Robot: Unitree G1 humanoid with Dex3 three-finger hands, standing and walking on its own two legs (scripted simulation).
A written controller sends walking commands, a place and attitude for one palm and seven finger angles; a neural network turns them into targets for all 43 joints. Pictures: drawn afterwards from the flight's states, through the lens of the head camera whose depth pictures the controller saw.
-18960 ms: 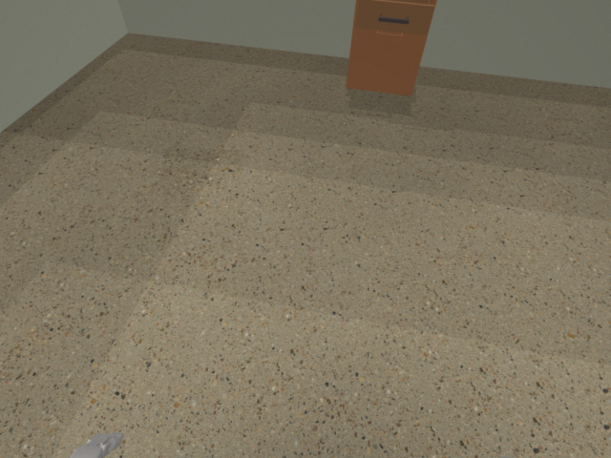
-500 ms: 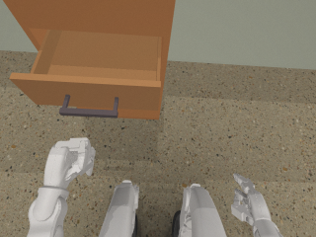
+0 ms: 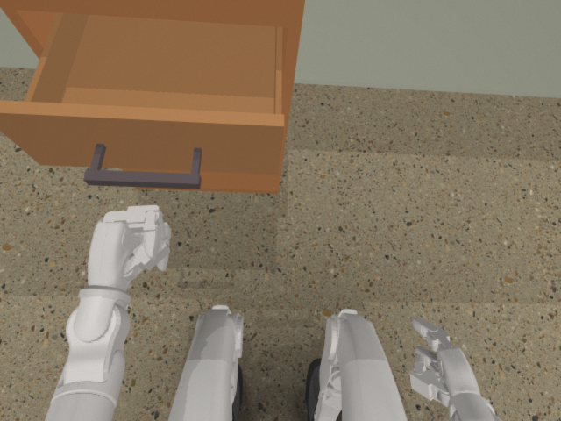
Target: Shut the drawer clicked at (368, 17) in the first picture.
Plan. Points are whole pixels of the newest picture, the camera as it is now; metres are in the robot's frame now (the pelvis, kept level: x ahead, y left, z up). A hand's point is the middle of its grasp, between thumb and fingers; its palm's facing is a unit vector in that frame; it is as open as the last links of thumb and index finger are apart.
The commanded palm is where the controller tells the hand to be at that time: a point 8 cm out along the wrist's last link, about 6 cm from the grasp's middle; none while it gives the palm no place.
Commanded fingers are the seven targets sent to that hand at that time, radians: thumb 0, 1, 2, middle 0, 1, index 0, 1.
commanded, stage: bring the fist close to the handle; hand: left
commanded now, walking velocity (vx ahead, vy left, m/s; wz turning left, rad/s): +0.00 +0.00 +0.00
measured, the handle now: (146, 167) +0.45 +0.22 -0.01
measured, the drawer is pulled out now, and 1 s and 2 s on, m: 0.18 0.18 0.06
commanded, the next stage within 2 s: push the drawer shut in 0.48 s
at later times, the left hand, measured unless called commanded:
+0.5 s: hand (167, 241) +0.34 +0.18 -0.01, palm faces +0.00 -1.00 -0.04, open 3.3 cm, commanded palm +0.33 +0.22 -0.01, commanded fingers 0.00 0.90 0.90 -1.40 -1.60 -1.40 -1.60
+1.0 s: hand (175, 214) +0.38 +0.17 -0.01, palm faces -0.01 -1.00 -0.06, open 3.1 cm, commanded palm +0.38 +0.22 -0.01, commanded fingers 0.00 0.90 0.90 -1.40 -1.60 -1.40 -1.60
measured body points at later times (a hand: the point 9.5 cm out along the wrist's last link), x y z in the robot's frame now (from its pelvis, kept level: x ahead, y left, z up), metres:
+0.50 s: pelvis +0.00 +0.00 -0.01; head +0.17 +0.02 +0.40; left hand +0.34 +0.23 -0.01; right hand +0.19 -0.24 -0.13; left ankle +0.05 +0.11 -0.50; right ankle +0.06 -0.12 -0.50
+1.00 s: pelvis -0.01 +0.00 -0.01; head +0.17 +0.02 +0.40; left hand +0.38 +0.23 -0.01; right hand +0.17 -0.26 -0.13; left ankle +0.05 +0.11 -0.50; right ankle +0.06 -0.12 -0.50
